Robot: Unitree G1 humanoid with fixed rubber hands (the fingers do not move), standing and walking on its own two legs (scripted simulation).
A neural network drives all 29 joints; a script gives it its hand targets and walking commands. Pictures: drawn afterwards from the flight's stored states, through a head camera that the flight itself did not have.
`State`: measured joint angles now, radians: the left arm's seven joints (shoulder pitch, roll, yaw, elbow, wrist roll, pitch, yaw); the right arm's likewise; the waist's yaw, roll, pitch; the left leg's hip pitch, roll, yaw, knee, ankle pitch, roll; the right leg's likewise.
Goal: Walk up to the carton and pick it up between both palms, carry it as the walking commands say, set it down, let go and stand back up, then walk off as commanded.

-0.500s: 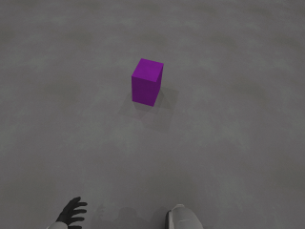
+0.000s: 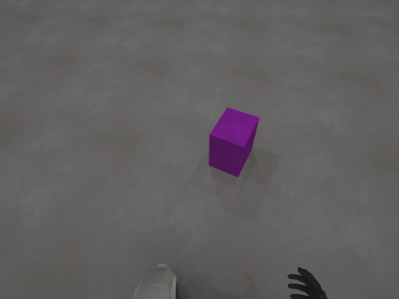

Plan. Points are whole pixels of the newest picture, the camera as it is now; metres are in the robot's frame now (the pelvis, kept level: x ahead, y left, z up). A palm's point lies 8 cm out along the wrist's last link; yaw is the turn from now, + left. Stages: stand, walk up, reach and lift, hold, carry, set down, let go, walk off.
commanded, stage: walk up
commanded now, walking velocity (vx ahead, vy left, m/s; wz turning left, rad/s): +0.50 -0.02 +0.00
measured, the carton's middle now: (232, 142) +1.02 -0.06 -0.64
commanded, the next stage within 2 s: none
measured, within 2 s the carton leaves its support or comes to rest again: neither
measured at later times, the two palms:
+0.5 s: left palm (129, 187) +0.39 +0.26 -0.13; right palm out of the picture +0.13 -0.21 -0.11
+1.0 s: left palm (134, 193) +0.36 +0.23 -0.11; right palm (305, 170) +0.51 -0.26 -0.14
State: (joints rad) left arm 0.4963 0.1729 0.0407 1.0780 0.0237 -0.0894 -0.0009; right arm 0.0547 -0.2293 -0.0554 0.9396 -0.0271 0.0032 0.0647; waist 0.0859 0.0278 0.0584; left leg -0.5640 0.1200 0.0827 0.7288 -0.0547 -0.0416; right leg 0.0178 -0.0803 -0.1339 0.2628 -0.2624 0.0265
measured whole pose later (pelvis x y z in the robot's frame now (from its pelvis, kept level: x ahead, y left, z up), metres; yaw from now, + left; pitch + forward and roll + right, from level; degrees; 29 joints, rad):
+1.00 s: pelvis +0.41 -0.02 +0.00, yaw +0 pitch +0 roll +2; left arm 0.39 0.19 0.05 1.03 0.03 -0.06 0.00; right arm 0.14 -0.23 -0.06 0.98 -0.02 0.03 0.03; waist 0.06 0.04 0.04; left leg -0.48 0.10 0.06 0.80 -0.21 -0.06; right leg -0.17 -0.09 -0.14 0.34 -0.16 0.00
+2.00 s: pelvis +0.51 -0.06 -0.01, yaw +0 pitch -1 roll +0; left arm 0.24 0.12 0.01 1.12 0.00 -0.01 0.05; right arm 0.31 -0.16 -0.03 1.19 -0.01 0.05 -0.05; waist -0.02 0.05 0.03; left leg -0.17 0.04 0.00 0.53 -0.34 0.00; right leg -0.16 0.07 -0.12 0.36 -0.20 -0.10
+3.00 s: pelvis +0.64 +0.08 -0.01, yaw -17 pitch +1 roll -2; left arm 0.04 0.17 0.05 1.02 0.00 0.05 -0.01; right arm 0.46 -0.15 -0.03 1.05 -0.04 -0.02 -0.06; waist -0.07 0.01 0.11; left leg -0.08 0.11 0.16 0.43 -0.36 -0.03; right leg -0.36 0.02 -0.06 0.61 -0.26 0.00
